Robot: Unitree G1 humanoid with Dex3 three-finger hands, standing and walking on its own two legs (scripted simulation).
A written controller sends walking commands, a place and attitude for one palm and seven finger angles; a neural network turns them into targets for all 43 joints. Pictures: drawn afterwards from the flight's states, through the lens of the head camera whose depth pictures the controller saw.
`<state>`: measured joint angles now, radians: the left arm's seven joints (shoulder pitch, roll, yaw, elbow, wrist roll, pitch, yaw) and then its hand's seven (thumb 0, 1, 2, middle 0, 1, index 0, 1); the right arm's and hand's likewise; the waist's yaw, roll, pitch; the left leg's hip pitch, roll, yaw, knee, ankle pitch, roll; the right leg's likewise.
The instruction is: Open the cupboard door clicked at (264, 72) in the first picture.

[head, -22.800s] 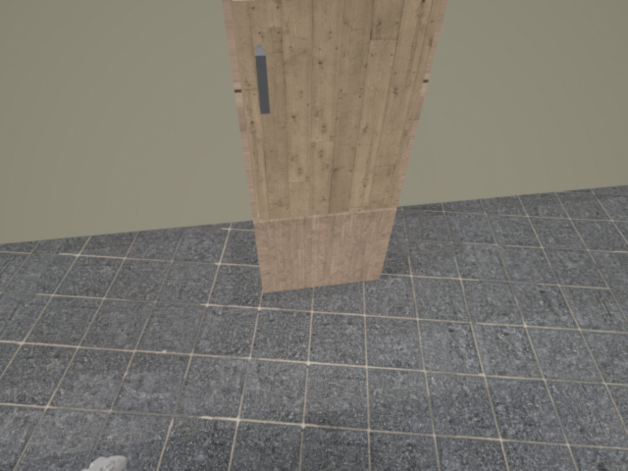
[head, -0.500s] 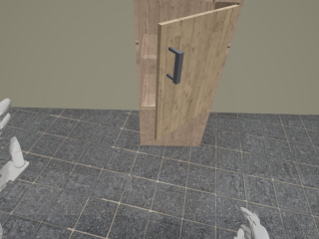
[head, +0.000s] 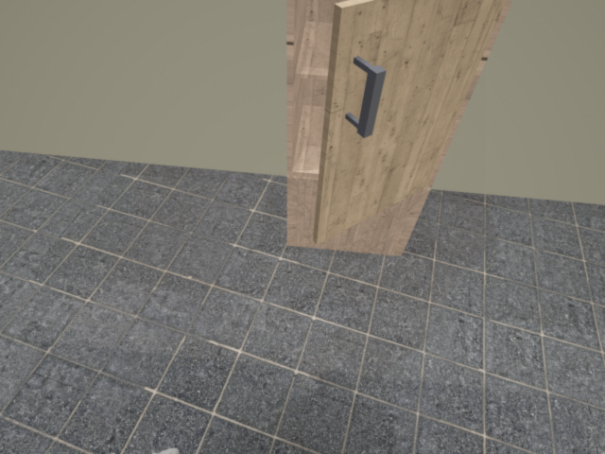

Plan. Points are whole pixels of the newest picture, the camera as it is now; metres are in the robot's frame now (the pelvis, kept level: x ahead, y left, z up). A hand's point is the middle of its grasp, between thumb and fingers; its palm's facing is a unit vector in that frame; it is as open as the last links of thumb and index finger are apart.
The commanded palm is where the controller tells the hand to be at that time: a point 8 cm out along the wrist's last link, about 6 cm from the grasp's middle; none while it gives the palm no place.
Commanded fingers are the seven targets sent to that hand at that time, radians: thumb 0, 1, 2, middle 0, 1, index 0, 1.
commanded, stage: let the arm hang, fingers relaxed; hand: left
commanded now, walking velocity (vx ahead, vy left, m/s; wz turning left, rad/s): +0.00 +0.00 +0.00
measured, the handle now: (362, 97) +0.66 -0.07 +0.11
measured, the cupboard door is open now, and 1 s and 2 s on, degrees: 39 39 39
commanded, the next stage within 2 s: look to check the result in 0.78 s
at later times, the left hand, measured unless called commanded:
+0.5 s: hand out of the picture +0.00 +0.20 -0.15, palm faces +0.00 -0.98 -0.20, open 7.4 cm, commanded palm none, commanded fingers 0.00 0.90 0.90 -0.20 -0.30 -0.20 -0.30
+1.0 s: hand out of the picture +0.00 +0.20 -0.16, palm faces +0.00 -0.99 -0.16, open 7.4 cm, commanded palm none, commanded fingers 0.00 0.90 0.90 -0.20 -0.30 -0.20 -0.30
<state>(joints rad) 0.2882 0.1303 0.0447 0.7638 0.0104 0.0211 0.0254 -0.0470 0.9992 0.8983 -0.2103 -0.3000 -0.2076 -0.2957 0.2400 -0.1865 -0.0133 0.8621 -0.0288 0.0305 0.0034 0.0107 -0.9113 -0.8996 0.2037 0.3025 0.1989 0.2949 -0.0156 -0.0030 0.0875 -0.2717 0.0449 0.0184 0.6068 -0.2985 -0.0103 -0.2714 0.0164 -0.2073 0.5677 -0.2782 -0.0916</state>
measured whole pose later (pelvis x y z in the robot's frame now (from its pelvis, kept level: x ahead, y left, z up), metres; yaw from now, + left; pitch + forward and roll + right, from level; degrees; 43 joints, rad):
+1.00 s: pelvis +0.02 +0.05 +0.02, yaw -3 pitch -2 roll +0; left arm 0.32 0.09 0.01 1.18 0.01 -0.01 0.04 0.00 0.91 0.90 -0.20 -0.30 -0.20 -0.29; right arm 0.32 -0.11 0.01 1.17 -0.02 -0.01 -0.04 0.01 -0.91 -0.90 0.20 0.30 0.20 0.29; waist -0.01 0.02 0.04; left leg -0.12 -0.03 0.11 0.39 -0.24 0.06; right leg -0.17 -0.04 -0.11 0.41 -0.20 -0.01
